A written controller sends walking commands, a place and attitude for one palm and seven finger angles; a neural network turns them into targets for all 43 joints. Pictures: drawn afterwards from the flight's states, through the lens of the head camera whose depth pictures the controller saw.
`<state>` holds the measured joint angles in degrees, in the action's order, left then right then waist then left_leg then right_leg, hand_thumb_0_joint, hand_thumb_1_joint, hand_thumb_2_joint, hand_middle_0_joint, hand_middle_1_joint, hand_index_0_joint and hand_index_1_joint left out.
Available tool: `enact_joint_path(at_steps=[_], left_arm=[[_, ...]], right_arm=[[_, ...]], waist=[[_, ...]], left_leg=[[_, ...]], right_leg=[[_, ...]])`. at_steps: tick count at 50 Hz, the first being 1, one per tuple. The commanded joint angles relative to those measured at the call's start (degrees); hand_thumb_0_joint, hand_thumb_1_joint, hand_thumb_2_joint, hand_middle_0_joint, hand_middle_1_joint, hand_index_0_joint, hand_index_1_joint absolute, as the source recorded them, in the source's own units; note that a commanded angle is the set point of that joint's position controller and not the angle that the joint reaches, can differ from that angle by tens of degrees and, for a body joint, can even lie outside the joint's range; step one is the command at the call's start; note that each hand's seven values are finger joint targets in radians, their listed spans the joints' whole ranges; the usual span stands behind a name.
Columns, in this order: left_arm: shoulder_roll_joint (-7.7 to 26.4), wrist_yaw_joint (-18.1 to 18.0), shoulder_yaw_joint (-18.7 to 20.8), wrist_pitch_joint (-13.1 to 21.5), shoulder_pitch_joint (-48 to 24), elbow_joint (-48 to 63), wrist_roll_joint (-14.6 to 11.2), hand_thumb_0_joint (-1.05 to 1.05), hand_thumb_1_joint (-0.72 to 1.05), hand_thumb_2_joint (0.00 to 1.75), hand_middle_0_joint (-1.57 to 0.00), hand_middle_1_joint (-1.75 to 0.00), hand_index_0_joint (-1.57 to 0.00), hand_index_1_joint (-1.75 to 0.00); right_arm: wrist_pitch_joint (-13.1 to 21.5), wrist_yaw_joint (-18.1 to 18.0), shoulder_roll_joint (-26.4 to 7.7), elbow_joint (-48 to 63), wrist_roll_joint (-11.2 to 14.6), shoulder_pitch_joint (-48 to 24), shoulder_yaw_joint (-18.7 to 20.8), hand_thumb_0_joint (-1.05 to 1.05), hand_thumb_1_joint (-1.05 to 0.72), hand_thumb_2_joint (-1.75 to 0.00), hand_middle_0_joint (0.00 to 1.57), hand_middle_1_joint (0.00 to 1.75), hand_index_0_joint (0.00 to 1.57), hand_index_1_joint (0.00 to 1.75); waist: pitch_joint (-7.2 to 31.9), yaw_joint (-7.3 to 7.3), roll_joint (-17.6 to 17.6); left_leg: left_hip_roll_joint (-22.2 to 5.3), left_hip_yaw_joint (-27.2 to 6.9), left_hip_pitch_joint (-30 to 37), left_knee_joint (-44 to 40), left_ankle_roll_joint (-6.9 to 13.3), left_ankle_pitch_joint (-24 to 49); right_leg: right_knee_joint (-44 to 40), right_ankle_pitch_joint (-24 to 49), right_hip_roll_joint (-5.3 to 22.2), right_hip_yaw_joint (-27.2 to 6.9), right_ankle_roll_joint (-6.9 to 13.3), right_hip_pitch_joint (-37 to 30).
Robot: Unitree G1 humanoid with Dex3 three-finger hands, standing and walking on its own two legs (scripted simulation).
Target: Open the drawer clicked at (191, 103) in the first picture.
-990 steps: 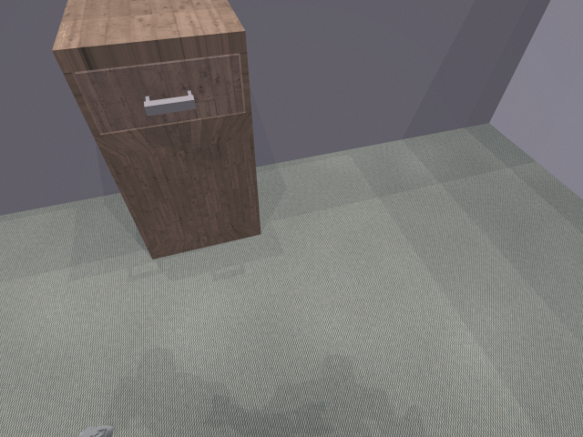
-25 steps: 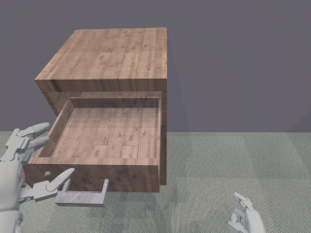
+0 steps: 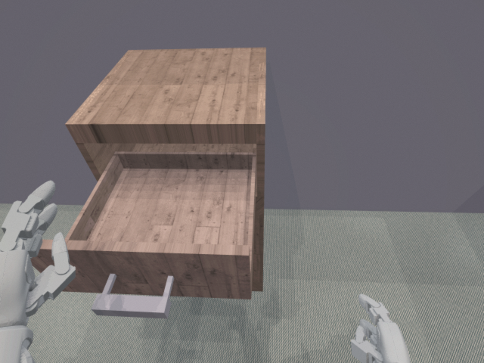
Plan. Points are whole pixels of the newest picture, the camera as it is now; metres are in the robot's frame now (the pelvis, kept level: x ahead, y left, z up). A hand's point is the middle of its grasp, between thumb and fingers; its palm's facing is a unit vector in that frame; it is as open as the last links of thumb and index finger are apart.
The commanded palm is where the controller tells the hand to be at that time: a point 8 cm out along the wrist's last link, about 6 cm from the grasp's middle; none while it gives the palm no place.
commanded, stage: step back with the hand held close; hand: left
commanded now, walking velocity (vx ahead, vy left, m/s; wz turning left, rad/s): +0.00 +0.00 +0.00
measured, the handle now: (136, 293) +0.24 +0.24 -0.05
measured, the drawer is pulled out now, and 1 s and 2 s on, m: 0.30 0.30 0.30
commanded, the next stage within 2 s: stop stepping back and stand still in 1.30 s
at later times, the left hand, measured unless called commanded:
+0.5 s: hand (48, 287) +0.16 +0.26 +0.15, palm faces +0.28 -0.81 -0.52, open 7.4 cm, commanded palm +0.09 +0.30 +0.17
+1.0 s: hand (9, 348) +0.09 +0.25 +0.16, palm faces +0.35 -0.82 -0.46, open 7.4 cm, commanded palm +0.03 +0.29 +0.17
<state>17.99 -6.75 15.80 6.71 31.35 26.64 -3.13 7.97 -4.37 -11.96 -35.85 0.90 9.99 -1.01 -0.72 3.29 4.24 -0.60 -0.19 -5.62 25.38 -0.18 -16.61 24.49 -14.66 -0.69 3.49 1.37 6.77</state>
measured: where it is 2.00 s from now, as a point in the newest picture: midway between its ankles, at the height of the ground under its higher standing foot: outside the picture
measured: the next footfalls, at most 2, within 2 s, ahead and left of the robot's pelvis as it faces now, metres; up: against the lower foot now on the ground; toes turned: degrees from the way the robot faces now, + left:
right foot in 1.04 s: -0.12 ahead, -0.12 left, +0.00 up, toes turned -5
left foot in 1.34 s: -0.17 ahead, +0.12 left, +0.00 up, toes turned +0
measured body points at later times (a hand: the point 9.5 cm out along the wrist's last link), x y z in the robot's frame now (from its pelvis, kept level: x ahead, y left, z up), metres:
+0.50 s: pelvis -0.04 +0.02 -0.01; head +0.00 +0.03 +0.44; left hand +0.14 +0.30 +0.18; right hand +0.13 -0.22 -0.08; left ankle -0.03 +0.12 -0.74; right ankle -0.01 -0.10 -0.74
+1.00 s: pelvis -0.11 +0.01 -0.01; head -0.08 +0.03 +0.44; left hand +0.07 +0.29 +0.19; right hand +0.05 -0.22 -0.09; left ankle -0.06 +0.12 -0.74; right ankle -0.13 -0.11 -0.73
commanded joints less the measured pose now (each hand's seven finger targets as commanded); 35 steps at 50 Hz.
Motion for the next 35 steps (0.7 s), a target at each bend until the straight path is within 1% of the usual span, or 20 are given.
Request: enact_joint_path(at_steps=[1, 2, 3, 4, 5, 8, 10, 14, 15, 17, 20, 21, 23, 29, 30, 31, 32, 33, 34, 35], left_arm=[[9.56, -1.06, 6.91, 3.85, -3.75, 11.80, -0.14, 0.00, 0.90, 0.90, -0.20, -0.30, -0.20, -0.30], [9.55, -1.10, 7.09, 3.87, -3.12, 11.52, -0.22, 0.00, 0.90, 0.90, -0.20, -0.30, -0.20, -0.30], [16.77, -1.39, 15.17, 6.42, -10.73, 16.96, -0.32, 0.00, 0.90, 0.90, -0.20, -0.30, -0.20, -0.30], [12.54, -0.81, 12.18, 6.70, -5.68, 11.40, 0.24, 0.00, 0.90, 0.90, -0.20, -0.30, -0.20, -0.30], [12.29, -0.42, 11.59, 7.15, -5.36, 12.71, 0.37, 0.00, 0.90, 0.90, -0.20, -0.30, -0.20, -0.30], [9.59, -0.36, 9.28, 7.40, 1.17, 11.54, 0.66, 0.00, 0.90, 0.90, -0.20, -0.30, -0.20, -0.30], [10.17, -0.55, 9.61, 7.58, 2.58, 13.58, 0.58, 0.00, 0.90, 0.90, -0.20, -0.30, -0.20, -0.30], [12.23, -1.38, 12.20, 7.89, 6.29, 16.27, 0.57, 0.00, 0.90, 0.90, -0.20, -0.30, -0.20, -0.30], [13.48, -1.60, 13.27, 8.02, 6.26, 17.76, 0.59, 0.00, 0.90, 0.90, -0.20, -0.30, -0.20, -0.30], [13.01, -1.82, 13.29, 8.14, 8.49, 18.90, 0.45, 0.00, 0.90, 0.90, -0.20, -0.30, -0.20, -0.30], [13.92, -2.20, 14.33, 8.40, 8.28, 20.77, 0.47, 0.00, 0.90, 0.90, -0.20, -0.30, -0.20, -0.30], [13.38, -2.34, 14.08, 8.43, 8.65, 20.33, 0.43, 0.00, 0.90, 0.90, -0.20, -0.30, -0.20, -0.30], [12.60, -2.42, 13.67, 8.63, 8.69, 20.54, 0.46, 0.00, 0.90, 0.90, -0.20, -0.30, -0.20, -0.30], [10.45, -3.90, 12.12, 8.68, 7.06, 21.09, 1.18, 0.00, 0.90, 0.90, -0.20, -0.30, -0.20, -0.30], [11.62, -4.36, 12.96, 8.65, 6.38, 21.57, 1.41, 0.00, 0.90, 0.90, -0.20, -0.30, -0.20, -0.30], [10.07, -4.47, 11.51, 8.68, 6.10, 21.34, 1.26, 0.00, 0.90, 0.90, -0.20, -0.30, -0.20, -0.30], [10.57, -4.56, 11.73, 8.60, 5.21, 20.97, 1.25, 0.00, 0.90, 0.90, -0.20, -0.30, -0.20, -0.30], [11.09, -4.52, 11.99, 8.69, 4.49, 20.53, 1.14, 0.00, 0.90, 0.90, -0.20, -0.30, -0.20, -0.30], [11.44, -4.51, 12.00, 8.77, 3.42, 20.16, 1.08, 0.00, 0.90, 0.90, -0.20, -0.30, -0.20, -0.30], [12.57, -4.76, 12.31, 8.69, 2.33, 21.28, 1.19, 0.00, 0.90, 0.90, -0.20, -0.30, -0.20, -0.30]], right_arm=[[3.49, -0.29, -4.93, 9.80, -0.14, -7.60, 2.07, 0.00, -0.90, -0.90, 0.20, 0.30, 0.20, 0.30], [3.41, -0.26, -4.86, 9.81, -0.19, -7.46, 2.11, 0.00, -0.90, -0.90, 0.20, 0.30, 0.20, 0.30], [2.06, 0.00, -6.59, 11.69, 0.20, -4.55, 2.17, 0.00, -0.90, -0.90, 0.20, 0.30, 0.20, 0.30], [1.20, 0.12, -5.80, 10.09, 0.06, -4.72, 2.42, 0.00, -0.90, -0.90, 0.20, 0.30, 0.20, 0.30], [0.73, 0.24, -6.31, 10.94, 0.04, -5.08, 2.65, 0.00, -0.90, -0.90, 0.20, 0.30, 0.20, 0.30], [-0.40, 0.56, -6.61, 11.58, 0.07, -5.59, 3.01, 0.00, -0.90, -0.90, 0.20, 0.30, 0.20, 0.30], [-0.98, 0.56, -6.91, 12.16, 0.09, -5.92, 3.41, 0.00, -0.90, -0.90, 0.20, 0.30, 0.20, 0.30], [-2.05, 0.44, -6.60, 13.36, 0.33, -6.04, 4.15, 0.00, -0.90, -0.90, 0.20, 0.30, 0.20, 0.30], [-2.08, 0.26, -6.83, 13.40, 0.26, -6.24, 4.31, 0.00, -0.90, -0.90, 0.20, 0.30, 0.20, 0.30], [-2.16, 0.23, -6.46, 13.94, 0.32, -5.75, 4.41, 0.00, -0.90, -0.90, 0.20, 0.30, 0.20, 0.30], [-1.76, -0.02, -6.55, 14.05, 0.08, -5.98, 4.60, 0.00, -0.90, -0.90, 0.20, 0.30, 0.20, 0.30], [-1.67, -0.04, -6.28, 14.11, -0.07, -5.59, 4.44, 0.00, -0.90, -0.90, 0.20, 0.30, 0.20, 0.30], [-1.07, 0.03, -6.58, 14.13, -0.26, -5.10, 4.45, 0.00, -0.90, -0.90, 0.20, 0.30, 0.20, 0.30], [0.90, -0.60, -6.81, 13.46, -1.67, -3.37, 4.07, 0.00, -0.90, -0.90, 0.20, 0.30, 0.20, 0.30], [1.12, -0.83, -6.90, 12.88, -1.85, -3.40, 4.12, 0.00, -0.90, -0.90, 0.20, 0.30, 0.20, 0.30], [1.20, -0.90, -6.70, 12.96, -1.95, -2.67, 3.90, 0.00, -0.90, -0.90, 0.20, 0.30, 0.20, 0.30], [1.25, -0.83, -6.72, 13.12, -1.77, -2.58, 3.99, 0.00, -0.90, -0.90, 0.20, 0.30, 0.20, 0.30], [1.21, -0.60, -6.63, 13.12, -1.45, -2.06, 4.13, 0.00, -0.90, -0.90, 0.20, 0.30, 0.20, 0.30], [1.03, -0.33, -6.71, 12.42, -1.12, -1.25, 4.33, 0.00, -0.90, -0.90, 0.20, 0.30, 0.20, 0.30], [0.70, -0.28, -7.05, 11.36, -1.21, -0.63, 4.63, 0.00, -0.90, -0.90, 0.20, 0.30, 0.20, 0.30]], waist=[[2.95, -0.04, -0.71], [3.85, 0.18, -1.39], [-2.40, -2.53, -3.83], [-1.09, -3.04, -7.20], [-0.69, -3.07, -5.54], [4.22, -3.05, -4.17], [6.47, -3.04, -3.23], [10.17, -2.98, -4.20], [11.02, -2.93, -2.49], [12.15, -2.96, -1.35], [11.50, -2.72, 0.56], [10.55, -2.87, -0.16], [9.34, -2.92, 2.16], [5.79, -3.61, 3.64], [5.98, -3.58, 3.08], [5.92, -3.98, 0.99], [5.23, -4.16, -2.49], [5.08, -4.49, -6.82], [5.40, -4.75, -10.81], [6.52, -4.95, -12.71]], left_leg=[[-1.57, 0.55, -0.30, -3.17, 0.79, 14.18], [-1.57, 0.49, -0.17, -3.21, 0.87, 14.35], [-2.16, -1.05, -4.77, -1.58, 1.93, 9.97], [-1.89, -1.61, -3.92, -0.07, 2.07, 8.48], [-1.70, -1.49, -3.45, 0.27, 2.02, 8.77], [-2.63, -1.27, -3.48, -0.20, 2.37, 11.37], [-3.21, -1.90, -4.28, -0.56, 2.18, 15.80], [-4.65, -2.84, -6.08, -0.15, 2.09, 22.76], [-4.64, -3.21, -6.33, 0.10, 1.81, 24.44], [-5.37, -3.68, -6.81, 0.43, 1.82, 26.16], [-6.50, -4.98, -9.72, -0.76, 1.97, 25.06], [-7.03, -5.53, -11.30, -1.47, 2.16, 23.68], [-8.35, -6.29, -14.54, -2.86, 2.84, 20.34], [-10.53, -8.45, -24.39, -3.53, 4.38, 8.63], [-10.13, -7.94, -24.44, -2.40, 4.20, 6.22], [-8.67, -7.69, -25.24, -0.12, 3.87, 2.11], [-6.25, -6.58, -24.96, 3.16, 3.20, -3.97], [-2.74, -4.93, -21.98, 8.18, 2.16, -10.48], [0.35, -2.78, -16.43, 15.70, 1.05, -11.52], [1.66, -1.92, -11.12, 22.35, 0.46, -9.78]], right_leg=[[-4.25, 11.08, 2.35, -0.72, -0.31, 0.63], [-4.11, 11.22, 2.35, -0.70, -0.32, 0.14], [-7.43, 14.34, 5.11, -7.54, -0.19, 5.69], [-7.93, 14.02, 6.64, -7.85, 0.11, 6.27], [-7.98, 15.65, 7.14, -8.49, 0.45, 7.05], [-5.34, 15.71, 7.38, -7.42, -0.04, 4.51], [-3.36, 18.85, 7.18, -6.44, -0.10, 2.58], [0.93, 23.16, 6.67, -4.77, -0.60, 0.18], [1.66, 24.22, 6.69, -4.81, -0.21, -0.12], [3.71, 24.40, 6.41, -4.36, -0.20, -0.09], [5.67, 20.28, 5.30, -3.65, -0.52, 0.61], [6.43, 18.01, 5.09, -3.33, -0.71, 0.81], [8.80, 12.96, 4.55, -3.31, -0.90, 1.18], [12.43, 1.44, 3.52, -3.99, -0.92, 1.57], [11.27, 2.29, 3.88, -5.04, -0.52, 2.06], [9.54, 2.39, 4.84, -6.61, 0.15, 2.99], [5.23, 1.48, 6.89, -10.47, 1.16, 5.92], [-1.53, -2.77, 10.22, -15.64, 2.81, 11.12], [-7.29, -7.86, 14.46, -20.38, 4.92, 16.97], [-10.59, -9.02, 17.98, -22.84, 7.13, 21.21]])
